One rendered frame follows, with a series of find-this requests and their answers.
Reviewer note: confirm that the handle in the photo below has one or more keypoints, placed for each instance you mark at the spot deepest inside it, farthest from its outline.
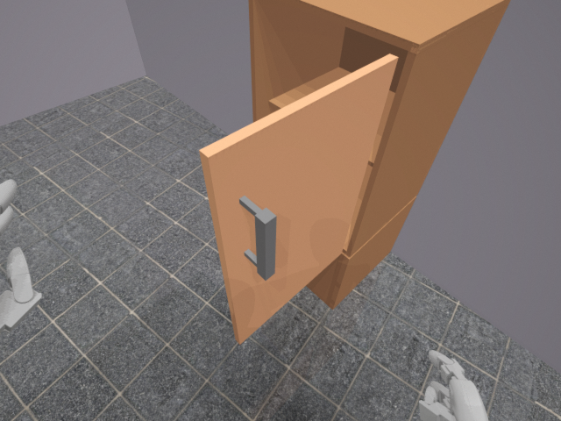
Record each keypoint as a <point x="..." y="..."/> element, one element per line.
<point x="265" y="230"/>

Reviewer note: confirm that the robot left hand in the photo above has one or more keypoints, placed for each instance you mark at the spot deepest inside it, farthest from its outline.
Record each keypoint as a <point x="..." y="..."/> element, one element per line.
<point x="18" y="302"/>

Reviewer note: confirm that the cupboard door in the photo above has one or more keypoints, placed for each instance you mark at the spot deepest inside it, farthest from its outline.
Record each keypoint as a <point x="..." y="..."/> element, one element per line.
<point x="306" y="163"/>

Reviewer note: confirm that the robot right hand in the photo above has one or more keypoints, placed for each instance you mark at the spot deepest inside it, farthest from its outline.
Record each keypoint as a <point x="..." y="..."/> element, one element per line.
<point x="461" y="402"/>

